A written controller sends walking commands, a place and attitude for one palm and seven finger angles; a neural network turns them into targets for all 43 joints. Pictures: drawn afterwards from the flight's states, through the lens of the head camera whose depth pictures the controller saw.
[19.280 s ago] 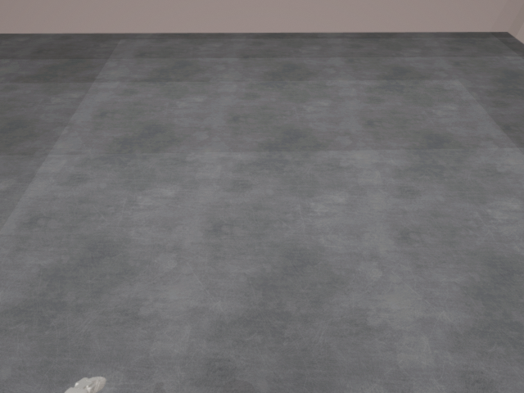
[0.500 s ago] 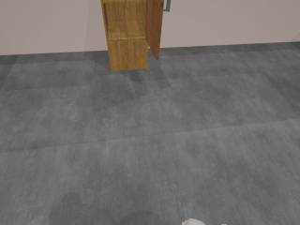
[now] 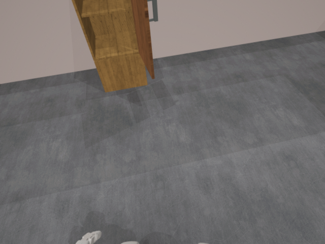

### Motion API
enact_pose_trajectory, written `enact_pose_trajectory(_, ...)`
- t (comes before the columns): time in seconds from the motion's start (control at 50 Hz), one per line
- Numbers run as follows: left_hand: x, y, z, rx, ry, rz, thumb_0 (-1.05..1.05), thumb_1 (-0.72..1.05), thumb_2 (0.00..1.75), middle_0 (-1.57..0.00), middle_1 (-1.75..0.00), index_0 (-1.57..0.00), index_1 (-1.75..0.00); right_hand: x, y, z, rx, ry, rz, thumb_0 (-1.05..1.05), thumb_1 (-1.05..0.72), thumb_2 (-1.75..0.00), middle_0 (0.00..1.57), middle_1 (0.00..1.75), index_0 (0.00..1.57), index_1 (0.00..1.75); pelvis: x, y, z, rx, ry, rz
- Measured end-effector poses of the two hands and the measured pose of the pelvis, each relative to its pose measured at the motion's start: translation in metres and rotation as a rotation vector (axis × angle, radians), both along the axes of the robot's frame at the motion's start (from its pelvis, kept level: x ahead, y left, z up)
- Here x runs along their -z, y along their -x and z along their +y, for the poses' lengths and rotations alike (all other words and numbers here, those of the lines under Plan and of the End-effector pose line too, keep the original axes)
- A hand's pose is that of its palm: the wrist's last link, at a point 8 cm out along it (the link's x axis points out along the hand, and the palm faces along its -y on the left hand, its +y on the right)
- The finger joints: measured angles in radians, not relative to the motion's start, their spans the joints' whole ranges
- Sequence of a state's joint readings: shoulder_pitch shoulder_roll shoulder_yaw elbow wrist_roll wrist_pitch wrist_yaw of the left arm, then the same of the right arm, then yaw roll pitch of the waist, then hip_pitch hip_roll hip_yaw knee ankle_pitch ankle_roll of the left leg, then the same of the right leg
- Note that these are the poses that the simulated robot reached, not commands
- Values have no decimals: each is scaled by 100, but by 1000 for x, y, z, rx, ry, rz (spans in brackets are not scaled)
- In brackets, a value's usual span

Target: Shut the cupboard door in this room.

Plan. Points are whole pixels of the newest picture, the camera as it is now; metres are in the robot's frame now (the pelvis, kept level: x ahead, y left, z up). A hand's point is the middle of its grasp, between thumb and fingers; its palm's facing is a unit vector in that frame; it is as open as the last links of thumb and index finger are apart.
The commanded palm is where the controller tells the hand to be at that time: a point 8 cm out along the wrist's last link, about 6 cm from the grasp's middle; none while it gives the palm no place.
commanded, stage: turn or walk to find it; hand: left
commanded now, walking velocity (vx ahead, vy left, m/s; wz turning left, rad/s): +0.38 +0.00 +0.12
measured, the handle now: (151, 10) +1.22 +0.08 +0.03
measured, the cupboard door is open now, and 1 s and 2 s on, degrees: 97 97 97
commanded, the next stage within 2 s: stand and wait in 0.76 s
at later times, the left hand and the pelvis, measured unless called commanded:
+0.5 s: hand out of the picture +0.10 +0.19 -0.18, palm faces +0.17 -0.98 -0.10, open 7.4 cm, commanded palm none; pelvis +0.21 +0.06 +0.00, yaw +3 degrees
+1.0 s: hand (116, 127) +0.56 +0.21 -0.16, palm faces -0.03 -0.97 -0.22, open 7.4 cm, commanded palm none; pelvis +0.42 +0.03 -0.01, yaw +2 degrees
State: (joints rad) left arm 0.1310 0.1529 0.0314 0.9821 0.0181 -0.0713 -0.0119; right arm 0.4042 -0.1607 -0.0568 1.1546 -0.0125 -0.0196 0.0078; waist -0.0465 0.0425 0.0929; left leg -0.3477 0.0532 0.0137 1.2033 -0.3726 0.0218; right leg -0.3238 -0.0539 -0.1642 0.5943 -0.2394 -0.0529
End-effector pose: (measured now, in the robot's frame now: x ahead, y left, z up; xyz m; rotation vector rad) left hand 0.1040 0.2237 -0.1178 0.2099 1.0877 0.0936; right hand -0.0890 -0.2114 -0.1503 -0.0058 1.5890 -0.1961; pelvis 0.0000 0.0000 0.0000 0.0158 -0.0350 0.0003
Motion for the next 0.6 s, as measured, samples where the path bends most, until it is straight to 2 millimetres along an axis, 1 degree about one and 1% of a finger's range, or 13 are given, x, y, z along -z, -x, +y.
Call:
enact_pose_trajectory(0.02,0,6,-3,-17,2,34,0,90,90,-20,-30,-20,-30,-1,-20,-6,-13,6,-31,1,-91,-90,20,29,20,30,-3,-8,-2,-2,1,0)
enact_pose_trajectory(0.06,-3,16,3,-81,-23,73,-1,94,90,-21,-30,-21,-30,-4,-63,-15,-39,18,-101,1,-91,-90,20,29,20,30,-8,-23,-6,-8,5,4)
enact_pose_trajectory(0.1,-3,26,7,-105,-34,127,-1,95,90,-21,-30,-21,-30,-8,-106,-22,-64,30,-171,1,-91,-90,20,29,20,30,-12,-38,-9,-14,8,8)
enact_pose_trajectory(0.16,-2,41,7,-139,-27,209,-1,95,90,-21,-30,-21,-30,-15,-169,-28,-100,44,-264,1,-91,-90,20,29,19,30,-15,-62,-9,-22,14,14)
enact_pose_trajectory(0.2,0,49,5,-164,-10,258,-1,94,90,-20,-30,-20,-30,-20,-209,-27,-130,49,-315,1,-91,-90,20,29,19,30,-16,-78,-7,-30,20,17)
enact_pose_trajectory(0.26,5,58,0,-208,26,324,0,93,90,-20,-30,-20,-30,-26,-267,-19,-187,53,-372,1,-91,-90,20,29,19,30,-15,-102,0,-43,30,21)
enact_pose_trajectory(0.3,8,61,-4,-238,54,366,0,92,90,-20,-30,-20,-30,-28,-305,-10,-230,54,-402,1,-91,-90,20,29,19,30,-13,-119,7,-52,36,22)
enact_pose_trajectory(0.4,22,59,-4,-303,126,482,0,91,90,-20,-30,-20,-30,-30,-398,28,-328,60,-477,1,-91,-90,20,29,19,30,-2,-166,32,-70,45,26)
enact_pose_trajectory(0.44,29,50,2,-306,148,526,1,91,90,-20,-30,-20,-30,-29,-426,44,-342,71,-523,1,-91,-90,20,29,19,30,5,-184,44,-67,37,21)
enact_pose_trajectory(0.48,31,30,12,-286,154,535,1,91,90,-20,-30,-20,-30,-30,-440,54,-325,74,-550,1,-91,-90,20,29,20,30,5,-198,54,-55,36,9)
enact_pose_trajectory(0.52,30,-3,27,-262,145,501,1,91,90,-21,-30,-20,-30,-33,-440,61,-291,75,-537,1,-91,-90,20,29,20,30,0,-213,60,-48,39,1)
enact_pose_trajectory(0.56,28,-45,42,-237,127,435,1,91,90,-20,-30,-20,-30,-35,-433,64,-252,78,-496,0,-91,-90,20,29,20,30,-6,-228,65,-48,39,-1)
enact_pose_trajectory(0.6,25,-90,57,-212,106,358,1,91,90,-20,-30,-20,-30,-41,-433,54,-186,124,-491,-3,-95,-90,21,29,20,30,-11,-244,69,-45,35,5)
